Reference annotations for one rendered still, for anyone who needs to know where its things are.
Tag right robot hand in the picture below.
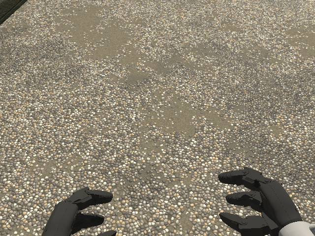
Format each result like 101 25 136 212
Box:
218 166 303 236

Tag right robot forearm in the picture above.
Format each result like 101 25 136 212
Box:
279 221 315 236

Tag left robot hand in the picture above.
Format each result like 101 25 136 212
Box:
41 187 117 236

